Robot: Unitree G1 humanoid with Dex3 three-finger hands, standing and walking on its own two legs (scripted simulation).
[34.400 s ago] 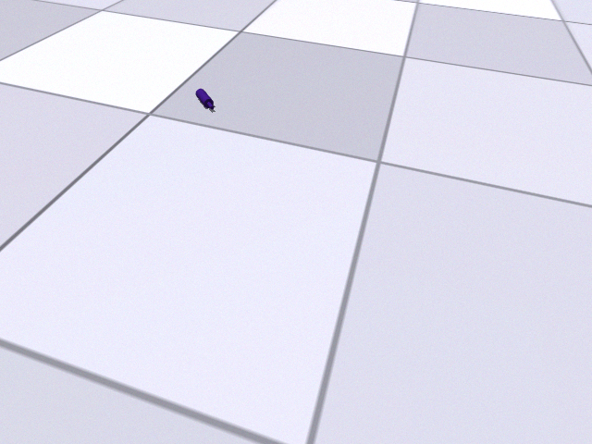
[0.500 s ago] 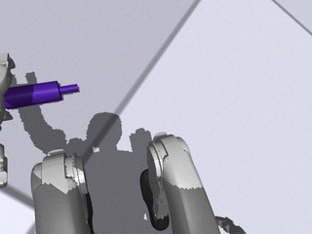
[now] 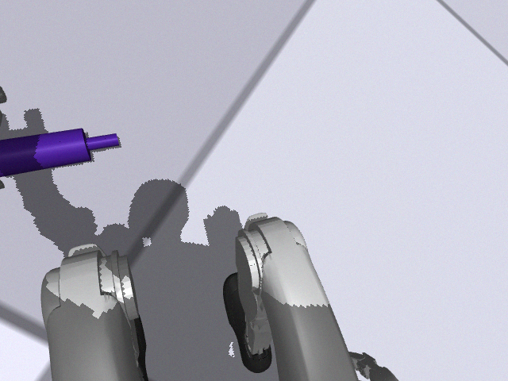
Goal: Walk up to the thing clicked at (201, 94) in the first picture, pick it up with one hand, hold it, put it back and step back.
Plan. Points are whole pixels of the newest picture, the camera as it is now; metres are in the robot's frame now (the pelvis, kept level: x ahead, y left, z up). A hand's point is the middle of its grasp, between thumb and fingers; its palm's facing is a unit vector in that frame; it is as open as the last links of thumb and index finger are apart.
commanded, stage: rise first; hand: left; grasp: from above
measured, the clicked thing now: (59, 148) +0.51 +0.24 -0.30
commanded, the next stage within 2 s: approach in 0.44 s
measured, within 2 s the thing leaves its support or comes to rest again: neither
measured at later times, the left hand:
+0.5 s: hand out of the picture +0.47 +0.31 -0.17, palm faces -0.44 -0.09 -0.90, open 14.0 cm
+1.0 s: hand (30, 110) +0.53 +0.25 -0.16, palm faces -0.36 -0.07 -0.93, open 13.9 cm
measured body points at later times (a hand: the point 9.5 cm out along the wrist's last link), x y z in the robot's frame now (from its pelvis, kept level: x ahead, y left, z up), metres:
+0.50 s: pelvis +0.00 +0.00 +0.00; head +0.24 +0.08 +0.37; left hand +0.49 +0.31 -0.12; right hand +0.04 -0.26 -0.09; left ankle +0.07 +0.13 -0.29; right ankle +0.10 -0.12 -0.29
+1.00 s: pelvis +0.00 +0.00 +0.00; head +0.25 +0.08 +0.37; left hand +0.54 +0.25 -0.10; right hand +0.02 -0.26 -0.08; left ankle +0.07 +0.13 -0.29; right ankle +0.10 -0.12 -0.29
